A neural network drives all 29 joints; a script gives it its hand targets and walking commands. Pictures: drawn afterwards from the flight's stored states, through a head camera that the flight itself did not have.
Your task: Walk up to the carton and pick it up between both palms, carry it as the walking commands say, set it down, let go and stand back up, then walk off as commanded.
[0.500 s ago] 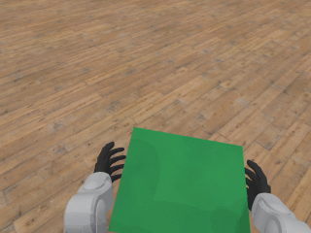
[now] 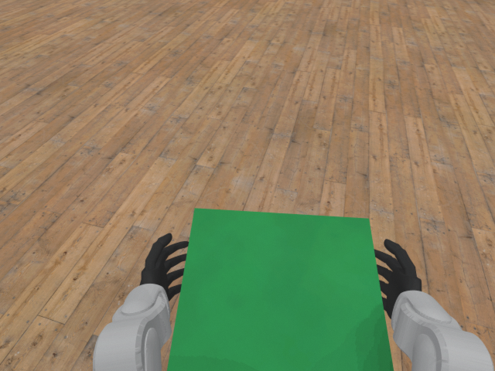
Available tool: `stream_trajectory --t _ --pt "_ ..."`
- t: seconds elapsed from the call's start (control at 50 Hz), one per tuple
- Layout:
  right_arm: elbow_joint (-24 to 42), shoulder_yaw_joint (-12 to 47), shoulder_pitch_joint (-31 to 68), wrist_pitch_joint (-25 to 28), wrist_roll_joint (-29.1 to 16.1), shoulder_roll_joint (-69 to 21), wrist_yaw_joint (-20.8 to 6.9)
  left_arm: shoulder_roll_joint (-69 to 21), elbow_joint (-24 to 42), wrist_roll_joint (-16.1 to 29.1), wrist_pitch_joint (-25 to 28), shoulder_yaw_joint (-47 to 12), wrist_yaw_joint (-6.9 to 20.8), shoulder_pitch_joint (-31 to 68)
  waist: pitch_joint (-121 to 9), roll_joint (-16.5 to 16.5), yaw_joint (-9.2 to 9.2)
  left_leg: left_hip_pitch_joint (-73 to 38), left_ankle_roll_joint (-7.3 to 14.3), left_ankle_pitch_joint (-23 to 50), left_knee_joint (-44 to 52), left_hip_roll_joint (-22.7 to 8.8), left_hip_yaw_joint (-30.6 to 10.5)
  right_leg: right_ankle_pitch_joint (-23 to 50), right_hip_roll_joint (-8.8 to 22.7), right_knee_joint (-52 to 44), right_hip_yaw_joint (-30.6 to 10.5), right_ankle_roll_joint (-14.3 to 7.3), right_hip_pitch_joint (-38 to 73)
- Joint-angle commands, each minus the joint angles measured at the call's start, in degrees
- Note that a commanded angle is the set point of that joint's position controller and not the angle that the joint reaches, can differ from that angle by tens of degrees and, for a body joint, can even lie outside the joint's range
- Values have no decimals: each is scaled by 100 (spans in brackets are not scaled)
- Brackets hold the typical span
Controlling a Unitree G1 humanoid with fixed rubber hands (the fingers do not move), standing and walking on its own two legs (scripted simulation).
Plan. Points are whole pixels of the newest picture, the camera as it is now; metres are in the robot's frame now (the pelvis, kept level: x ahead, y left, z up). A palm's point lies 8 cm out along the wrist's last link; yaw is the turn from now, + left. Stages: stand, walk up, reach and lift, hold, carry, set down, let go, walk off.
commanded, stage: carry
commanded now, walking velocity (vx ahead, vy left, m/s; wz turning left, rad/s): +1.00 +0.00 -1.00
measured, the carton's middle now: (272, 305) +0.25 +0.00 -0.01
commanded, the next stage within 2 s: none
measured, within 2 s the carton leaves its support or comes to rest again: neither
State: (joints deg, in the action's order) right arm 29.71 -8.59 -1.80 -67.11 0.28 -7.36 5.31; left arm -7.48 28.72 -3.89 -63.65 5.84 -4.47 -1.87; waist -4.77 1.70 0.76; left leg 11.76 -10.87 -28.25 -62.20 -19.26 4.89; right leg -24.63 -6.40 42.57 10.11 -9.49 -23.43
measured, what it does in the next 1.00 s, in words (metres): walks ahead, turning right: left foot, then right foot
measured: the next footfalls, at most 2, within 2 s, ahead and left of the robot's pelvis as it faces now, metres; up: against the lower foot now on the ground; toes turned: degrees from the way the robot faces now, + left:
left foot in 0.26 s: +0.43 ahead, +0.15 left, +0.00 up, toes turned -22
right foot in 0.54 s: +0.57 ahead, -0.33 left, +0.00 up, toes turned -39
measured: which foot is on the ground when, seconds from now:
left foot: up 0.00-0.24, down 0.26-0.58, up 0.60-0.86, down 0.88-1.00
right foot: down 0.00-0.28, up 0.30-0.52, down 0.54-0.90, up 0.92-1.00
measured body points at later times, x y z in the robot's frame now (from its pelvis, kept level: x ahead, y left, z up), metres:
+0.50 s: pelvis +0.45 -0.13 +0.00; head +0.44 -0.13 +0.45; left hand +0.74 -0.20 +0.09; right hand +0.49 -0.42 +0.07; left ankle +0.39 +0.17 -0.70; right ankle +0.48 -0.24 -0.68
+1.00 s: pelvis +0.80 -0.45 +0.02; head +0.81 -0.44 +0.47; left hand +1.04 -0.62 +0.10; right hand +0.73 -0.74 +0.11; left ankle +0.96 -0.33 -0.70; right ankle +0.68 -0.35 -0.62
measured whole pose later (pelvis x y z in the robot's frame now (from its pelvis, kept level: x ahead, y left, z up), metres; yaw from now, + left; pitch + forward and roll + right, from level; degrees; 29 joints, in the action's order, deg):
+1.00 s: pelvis +0.80 -0.45 +0.02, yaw -68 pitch +5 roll +1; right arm 29.4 -4.9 -2.3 -63.3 2.7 -7.5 9.6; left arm -7.4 29.9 -3.3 -66.6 4.8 -8.3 -1.2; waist -7.4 1.3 -2.2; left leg 16.5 -7.2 -16.7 -32.6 -12.6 10.9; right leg -26.1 -4.0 64.2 0.9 -3.1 -22.5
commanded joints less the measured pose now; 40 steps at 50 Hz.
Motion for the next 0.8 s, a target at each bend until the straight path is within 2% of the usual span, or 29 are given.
stream_trajectory --t 0.0,0.02,0.04,0.08,0.1,0.16,0.18,0.2,0.22,0.24,0.26,0.28,0.3,0.34,0.36,0.4,0.42,0.46,0.48,0.5,0.52,0.54,0.56,0.58,0.62,0.66,0.7,0.74,0.78 --pt "470 3715 1487 325 -1299 -3957 -605 -4284 1266 2092 -169 -4654 457 2620 -1100 -1284 2 3896 83 -414 -842 909 -680 5466 1833 -1936 -4162 -752 4211" --pt "267 3669 1415 360 -1215 -4130 -622 -4356 1224 2135 -140 -4750 513 2826 -1009 -1205 -30 3184 79 -229 45 803 -778 4987 1708 -2182 -4155 -657 3282" --pt "575 3850 1849 397 -1187 -4070 -573 -4310 814 1974 -134 -4483 581 2314 -678 -387 -15 2893 57 57 431 798 -633 4722 1582 -2380 -3945 -632 2613" --pt "678 3960 1932 465 -1136 -4070 -507 -4338 467 1957 -130 -4329 680 1834 -318 357 -76 2351 236 628 1216 892 -641 5507 1463 -2391 -3707 -481 2103" --pt "569 3825 1370 446 -946 -3898 -401 -4200 321 1993 -180 -4278 712 1505 -711 532 -95 2036 407 1114 2035 919 -661 5700 1297 -1998 -3019 -282 2683" --pt "1192 4118 1621 520 -930 -3643 -160 -3863 246 1997 -124 -4011 800 935 -1559 1381 -230 94 490 1546 2823 1870 737 8171 625 -641 -1758 43 2359" --pt "1397 4286 1788 500 -1082 -3694 -147 -3798 350 2006 -140 -3920 828 822 -1956 1179 -332 -1085 523 1828 2996 1898 953 8439 527 289 -1516 122 1659" --pt "1454 4414 1938 541 -1250 -3970 -194 -3762 986 2164 -41 -4047 807 1431 -2161 880 -544 -2757 823 2421 3270 1433 333 7530 347 1579 -1550 375 121" --pt "1362 4428 1972 523 -1361 -4039 -200 -3780 1545 2204 7 -4188 749 1952 -2340 -907 -541 -4486 1362 3168 3231 15 -1367 3251 133 3025 -1505 588 -2041" --pt "959 4282 1775 411 -1279 -3786 -199 -3535 1449 2090 -79 -4158 713 1861 -2358 -1771 -339 -4807 1996 4956 3492 -1438 -2982 -330 -2 4240 -1274 771 -2574" --pt "674 4165 1609 358 -1185 -3819 -242 -3451 1361 2041 -82 -4204 692 2069 -1679 -991 -350 -3605 1861 4877 3838 -1179 -2485 22 516 4099 -1526 484 -2070" --pt "547 4123 1425 339 -1184 -3790 -259 -3449 1453 2042 -136 -4185 670 2141 -1062 -1344 -399 -2857 1914 4507 4147 -1482 -2717 -12 636 3695 -1469 572 -2235" --pt "192 3978 980 330 -1103 -3720 -227 -3299 1241 1895 -152 -4036 640 2021 -26 -1125 -439 -2377 1661 4839 4170 -1176 -2615 27 824 3460 -1554 588 -2818" --pt "156 4033 1601 122 -1317 -3396 -333 -2936 376 1459 -369 -3581 554 1462 838 -1027 -331 -1368 1137 3202 4690 -1321 -1508 123 1436 2448 -1646 679 -2694" --pt "197 4043 1557 30 -1332 -3201 -321 -2883 0 1323 -429 -3294 502 1109 1088 -558 -265 -766 851 2699 4874 -1047 -875 63 1388 2010 -1534 675 -2479" --pt "325 4074 1790 -37 -1417 -3230 -351 -3175 -393 1147 -497 -3182 364 1002 1084 -1253 -285 -668 810 3319 4975 -788 -72 534 1118 907 -576 668 -1697" --pt "567 4215 2075 -69 -1546 -3041 -428 -3111 -699 1048 -506 -3057 331 565 662 -1100 -127 -140 468 4385 4527 -374 845 686 816 -241 -358 523 -430" --pt "1004 4394 2538 -59 -1989 -3329 -606 -3508 -223 1091 -388 -3212 201 1164 -616 -1823 1 -268 365 6817 3050 49 1465 1243 -235 -285 702 385 1070" --pt "1469 4730 3116 17 -2257 -3819 -711 -4023 104 1129 -274 -3310 226 1514 -1230 -1539 184 463 322 7127 1595 204 1450 1191 -445 -169 592 224 2440" --pt "1862 4755 3502 140 -2357 -3795 -769 -4365 222 1193 -170 -3422 242 1463 -1419 -821 531 1722 309 5567 -108 519 1265 1116 -190 -361 -163 -72 3284" --pt "1770 4757 3293 145 -2328 -3917 -772 -4359 549 1294 -62 -3472 228 1739 -1702 684 373 2902 387 2391 -1785 1368 828 2163 941 -884 -2636 -719 4061" --pt "1778 4789 3238 134 -2283 -3963 -812 -4327 528 1283 -65 -3620 231 1813 -2133 1390 138 3698 393 -853 -2758 2080 98 4328 1998 -1353 -5571 -1574 4715" --pt "1363 4503 2460 107 -2084 -3771 -768 -4172 454 1339 -77 -3756 238 1545 -2386 662 -9 3550 388 -667 -2787 1643 -843 5383 2105 -1234 -5832 -1699 4702" --pt "1192 4207 1991 176 -1835 -3867 -742 -4430 715 1645 -62 -4017 315 1844 -2155 86 -48 3591 475 -447 -2648 1408 -1000 5789 1996 -1103 -4965 -1395 4569" --pt "531 3975 1532 256 -1537 -4198 -677 -4449 1070 1988 -42 -4309 471 2164 -1755 -795 -23 3947 430 -180 -2088 1232 -1030 5758 1773 -1510 -4509 -824 4399" --pt "73 3868 1268 292 -1340 -4513 -797 -4571 1317 2127 28 -4511 599 2557 -1063 -193 -50 2386 264 164 -392 1056 -756 4126 1351 -2195 -4311 -646 1859" --pt "141 3730 1366 403 -1183 -4497 -750 -4854 1210 2226 16 -4688 668 2794 -542 241 -174 1816 392 33 955 766 -1127 4177 1663 -2240 -4185 -588 958" --pt "-126 3631 967 413 -870 -4455 -583 -4699 923 2320 -71 -4652 796 2568 -809 629 -188 894 564 1146 2360 1084 -436 4446 1112 -1959 -2312 -65 1256" --pt "417 3806 1058 482 -857 -4202 -370 -4524 510 2319 -185 -4460 876 1699 -1255 729 -357 -783 704 1985 3248 1417 -19 5128 739 -638 -1859 188 496"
